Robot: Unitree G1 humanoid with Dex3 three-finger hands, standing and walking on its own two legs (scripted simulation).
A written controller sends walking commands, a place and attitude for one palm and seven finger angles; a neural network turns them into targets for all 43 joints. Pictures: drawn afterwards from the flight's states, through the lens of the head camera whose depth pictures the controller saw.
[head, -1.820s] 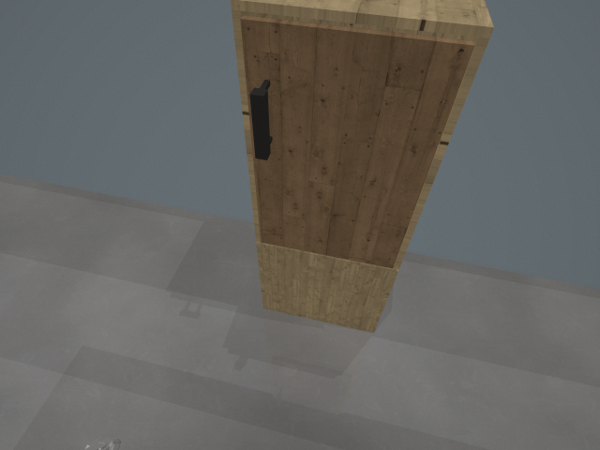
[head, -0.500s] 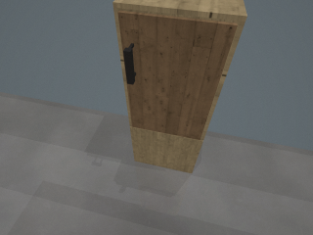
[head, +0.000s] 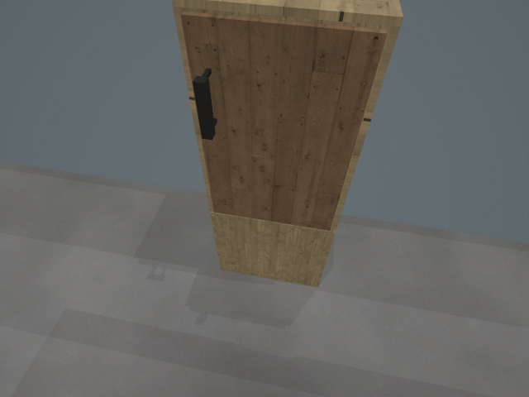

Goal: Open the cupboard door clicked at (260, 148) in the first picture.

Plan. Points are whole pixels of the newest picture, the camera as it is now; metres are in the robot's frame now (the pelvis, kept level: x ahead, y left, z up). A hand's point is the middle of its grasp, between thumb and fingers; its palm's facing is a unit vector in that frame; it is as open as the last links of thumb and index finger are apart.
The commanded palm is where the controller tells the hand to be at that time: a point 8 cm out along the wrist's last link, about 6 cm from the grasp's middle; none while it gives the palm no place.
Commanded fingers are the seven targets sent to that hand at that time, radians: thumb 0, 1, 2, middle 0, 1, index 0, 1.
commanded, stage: turn to face it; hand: left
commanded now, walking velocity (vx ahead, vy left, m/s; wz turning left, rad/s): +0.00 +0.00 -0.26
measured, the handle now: (208, 104) +0.67 +0.17 +0.08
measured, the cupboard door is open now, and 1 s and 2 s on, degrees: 0 0 0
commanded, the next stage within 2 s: take the last steps up to it in 0.06 s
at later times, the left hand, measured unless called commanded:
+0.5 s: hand out of the picture +0.05 +0.20 -0.18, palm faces -0.08 -0.98 -0.17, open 7.4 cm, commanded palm none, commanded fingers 0.00 0.90 0.90 -0.20 -0.30 -0.20 -0.30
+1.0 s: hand out of the picture +0.14 +0.20 -0.19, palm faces -0.04 -0.98 -0.17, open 7.3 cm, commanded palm none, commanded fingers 0.00 0.90 0.90 -0.20 -0.30 -0.20 -0.30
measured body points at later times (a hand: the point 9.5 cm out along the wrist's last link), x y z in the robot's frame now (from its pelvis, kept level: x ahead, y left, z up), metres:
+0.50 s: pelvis +0.02 +0.02 +0.00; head +0.03 +0.03 +0.45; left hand +0.05 +0.25 -0.17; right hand -0.03 -0.21 -0.15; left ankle -0.03 +0.11 -0.74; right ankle -0.01 -0.11 -0.70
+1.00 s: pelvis +0.05 +0.03 -0.01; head +0.08 +0.05 +0.44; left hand +0.14 +0.25 -0.17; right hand +0.05 -0.19 -0.16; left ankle +0.01 +0.12 -0.74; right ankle +0.04 -0.11 -0.72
